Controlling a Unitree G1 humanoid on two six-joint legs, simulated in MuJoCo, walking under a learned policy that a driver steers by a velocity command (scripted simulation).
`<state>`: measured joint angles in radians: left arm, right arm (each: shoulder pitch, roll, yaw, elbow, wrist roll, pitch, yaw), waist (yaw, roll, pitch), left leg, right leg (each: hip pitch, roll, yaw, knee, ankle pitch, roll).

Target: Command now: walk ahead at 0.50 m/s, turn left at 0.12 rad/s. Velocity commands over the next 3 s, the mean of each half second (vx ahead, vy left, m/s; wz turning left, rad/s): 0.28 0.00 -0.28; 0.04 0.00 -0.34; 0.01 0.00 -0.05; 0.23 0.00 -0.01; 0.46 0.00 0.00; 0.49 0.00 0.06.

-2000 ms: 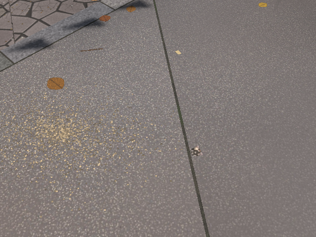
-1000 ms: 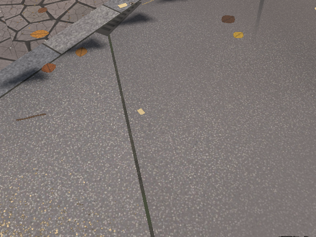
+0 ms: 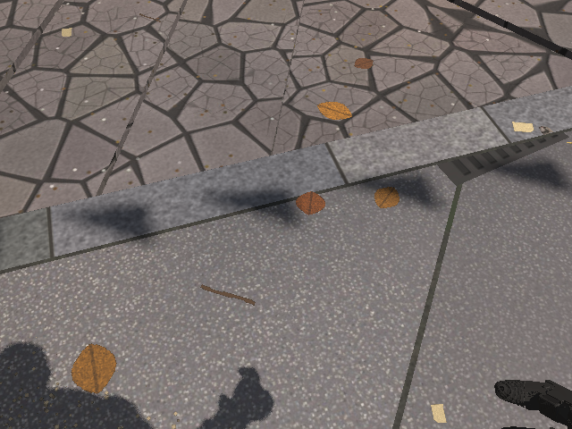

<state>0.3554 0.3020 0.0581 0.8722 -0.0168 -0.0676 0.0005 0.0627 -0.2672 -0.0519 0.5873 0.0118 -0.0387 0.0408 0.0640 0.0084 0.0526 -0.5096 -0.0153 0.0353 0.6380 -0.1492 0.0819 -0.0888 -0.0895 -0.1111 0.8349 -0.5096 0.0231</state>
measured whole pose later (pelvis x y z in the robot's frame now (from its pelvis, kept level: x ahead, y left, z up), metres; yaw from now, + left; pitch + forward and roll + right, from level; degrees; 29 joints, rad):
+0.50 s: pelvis +0.21 -0.03 +0.00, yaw -12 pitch +3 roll +2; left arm 0.14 0.28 0.06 0.69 0.01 -0.04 -0.04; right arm 0.16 -0.28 -0.07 0.76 -0.01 -0.02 -0.03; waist 0.00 -0.01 0.06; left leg -0.29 0.00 0.08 0.96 -0.53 -0.02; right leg -0.51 0.03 -0.02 0.59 -0.13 -0.08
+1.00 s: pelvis +0.28 +0.01 +0.02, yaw -23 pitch +1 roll -1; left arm 0.16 0.26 0.05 0.66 0.02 0.03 0.01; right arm 0.23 -0.23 -0.04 0.76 -0.02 -0.01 -0.02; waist -0.01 -0.04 0.00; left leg -0.29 0.01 -0.02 0.55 -0.28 0.00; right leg -0.38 0.06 0.09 0.64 -0.35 0.02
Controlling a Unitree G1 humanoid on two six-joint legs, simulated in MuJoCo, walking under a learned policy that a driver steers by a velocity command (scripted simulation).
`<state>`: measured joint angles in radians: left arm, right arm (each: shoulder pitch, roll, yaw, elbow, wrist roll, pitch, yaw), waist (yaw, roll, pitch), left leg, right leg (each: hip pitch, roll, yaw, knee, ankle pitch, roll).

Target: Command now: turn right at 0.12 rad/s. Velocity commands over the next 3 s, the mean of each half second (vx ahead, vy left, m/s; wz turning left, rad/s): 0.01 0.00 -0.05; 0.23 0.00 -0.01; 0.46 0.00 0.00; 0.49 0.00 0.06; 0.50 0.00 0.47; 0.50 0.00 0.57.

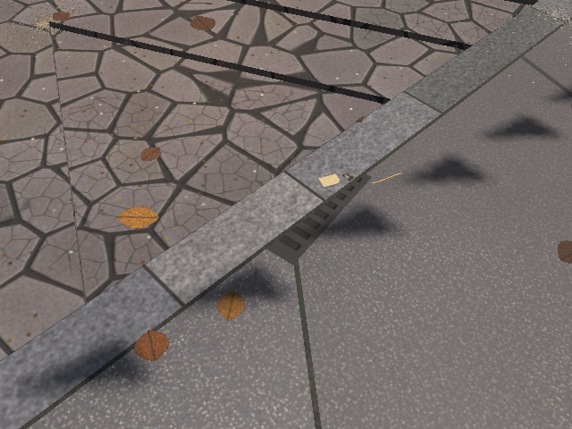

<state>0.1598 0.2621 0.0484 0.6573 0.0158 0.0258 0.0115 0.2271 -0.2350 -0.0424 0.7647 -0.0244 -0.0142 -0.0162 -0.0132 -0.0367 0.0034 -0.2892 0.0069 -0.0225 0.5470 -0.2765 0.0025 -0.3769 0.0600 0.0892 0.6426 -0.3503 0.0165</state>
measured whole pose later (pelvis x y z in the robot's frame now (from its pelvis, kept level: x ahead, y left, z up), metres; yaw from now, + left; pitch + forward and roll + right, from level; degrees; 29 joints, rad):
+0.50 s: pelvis +0.01 +0.01 +0.00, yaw -1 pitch -1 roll +0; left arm 0.22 0.21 0.04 0.77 0.01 0.02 0.03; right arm 0.18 -0.22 -0.03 0.81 -0.01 -0.02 -0.01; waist 0.00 0.00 0.03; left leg -0.24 -0.01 0.00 0.57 -0.31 0.01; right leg -0.25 0.01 0.09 0.56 -0.29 0.03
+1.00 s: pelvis +0.09 -0.03 +0.01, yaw -1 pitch +1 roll +0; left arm 0.44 0.21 0.05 0.92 0.00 -0.09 -0.01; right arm 0.21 -0.28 -0.06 0.88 0.03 -0.08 0.01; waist 0.04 0.04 -0.02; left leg -0.52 0.05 0.00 1.04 -0.27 0.06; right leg -0.07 0.03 0.00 0.32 -0.27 -0.04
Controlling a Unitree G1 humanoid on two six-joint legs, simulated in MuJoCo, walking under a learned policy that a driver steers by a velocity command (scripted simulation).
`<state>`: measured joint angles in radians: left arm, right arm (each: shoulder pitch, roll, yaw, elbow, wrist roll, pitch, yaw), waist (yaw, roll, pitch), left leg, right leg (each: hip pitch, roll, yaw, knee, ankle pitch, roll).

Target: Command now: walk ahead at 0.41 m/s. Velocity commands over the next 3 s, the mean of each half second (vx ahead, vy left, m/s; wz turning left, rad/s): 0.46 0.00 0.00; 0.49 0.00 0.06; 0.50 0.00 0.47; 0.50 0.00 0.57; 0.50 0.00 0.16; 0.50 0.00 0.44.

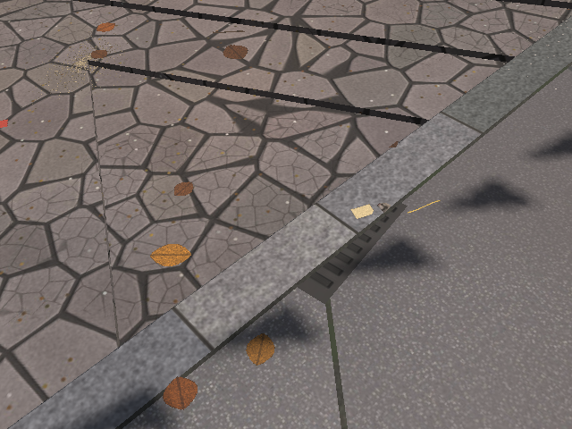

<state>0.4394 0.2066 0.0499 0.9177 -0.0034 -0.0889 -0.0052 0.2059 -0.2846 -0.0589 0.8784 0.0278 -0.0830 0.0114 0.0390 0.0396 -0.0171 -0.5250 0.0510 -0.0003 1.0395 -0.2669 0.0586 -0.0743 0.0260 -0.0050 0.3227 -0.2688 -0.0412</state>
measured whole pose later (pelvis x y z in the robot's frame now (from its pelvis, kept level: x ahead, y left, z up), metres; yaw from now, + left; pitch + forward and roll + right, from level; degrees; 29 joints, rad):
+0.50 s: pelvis +0.27 +0.07 +0.00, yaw +0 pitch +0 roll +1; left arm 0.23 0.28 0.06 0.86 -0.02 -0.08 0.02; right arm 0.27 -0.25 -0.05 0.93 0.00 -0.10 0.04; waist -0.03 -0.04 0.02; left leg -0.20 -0.07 0.06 0.33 -0.14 0.08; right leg -0.60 -0.12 0.04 1.11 -0.23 -0.03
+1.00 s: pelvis +0.57 +0.01 +0.00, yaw +2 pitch +1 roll -1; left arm 0.28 0.19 0.01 0.91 0.07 -0.10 0.00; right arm 0.33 -0.25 -0.03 0.97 -0.08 -0.10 0.06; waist 0.00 0.04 0.04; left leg -0.48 0.02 -0.10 1.18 -0.24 0.12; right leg -0.24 0.04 -0.10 0.36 -0.14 -0.07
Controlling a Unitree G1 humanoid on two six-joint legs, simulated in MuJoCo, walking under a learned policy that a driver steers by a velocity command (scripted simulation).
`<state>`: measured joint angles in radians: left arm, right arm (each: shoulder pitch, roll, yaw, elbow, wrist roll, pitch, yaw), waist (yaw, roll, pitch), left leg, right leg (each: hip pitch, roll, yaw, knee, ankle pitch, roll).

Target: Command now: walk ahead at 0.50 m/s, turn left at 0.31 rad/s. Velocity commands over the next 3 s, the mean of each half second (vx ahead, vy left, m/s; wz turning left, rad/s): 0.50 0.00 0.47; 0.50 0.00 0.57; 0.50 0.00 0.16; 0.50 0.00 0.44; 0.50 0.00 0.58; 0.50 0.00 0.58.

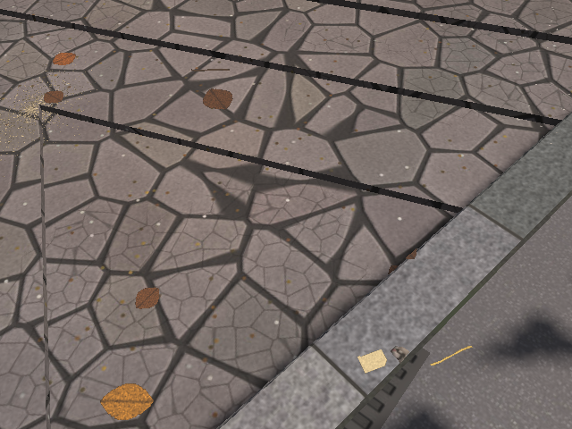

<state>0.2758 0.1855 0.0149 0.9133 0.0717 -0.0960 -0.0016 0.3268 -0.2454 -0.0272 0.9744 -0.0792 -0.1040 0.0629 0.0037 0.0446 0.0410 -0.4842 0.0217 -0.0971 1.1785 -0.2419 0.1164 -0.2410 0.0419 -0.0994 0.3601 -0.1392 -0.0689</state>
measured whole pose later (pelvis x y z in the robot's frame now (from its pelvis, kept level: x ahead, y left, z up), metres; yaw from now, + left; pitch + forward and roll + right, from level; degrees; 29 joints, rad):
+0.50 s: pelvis +0.30 +0.08 -0.02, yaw +16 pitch +1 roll +1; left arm 0.34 0.23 0.01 0.95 0.09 -0.10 -0.06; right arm 0.24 -0.27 -0.07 0.93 -0.04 -0.13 0.03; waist -0.04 -0.01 -0.01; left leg -0.39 -0.12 -0.01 0.59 -0.22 0.10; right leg -0.27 -0.06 0.02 1.23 -0.45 0.00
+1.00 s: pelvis +0.57 +0.15 -0.04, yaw +34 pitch +2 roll -4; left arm 0.43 0.17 -0.03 0.89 0.00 -0.13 0.06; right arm 0.13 -0.27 -0.03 0.79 -0.02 -0.08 0.04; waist 0.08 0.05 -0.03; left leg -0.66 0.02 -0.06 0.97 0.06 0.03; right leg -0.27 -0.01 -0.12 0.75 -0.51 0.01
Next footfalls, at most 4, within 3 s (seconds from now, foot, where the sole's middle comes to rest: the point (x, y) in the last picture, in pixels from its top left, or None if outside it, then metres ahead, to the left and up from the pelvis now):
0.38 left None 0.37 0.17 -0.78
0.78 right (301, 366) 0.62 0.02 -0.78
1.16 left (174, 359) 0.70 0.36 -0.91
1.58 right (200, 248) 1.07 0.33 -0.91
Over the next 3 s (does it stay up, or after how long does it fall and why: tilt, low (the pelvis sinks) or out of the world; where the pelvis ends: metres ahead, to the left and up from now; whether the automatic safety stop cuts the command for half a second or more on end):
stays up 1.21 0.93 -0.13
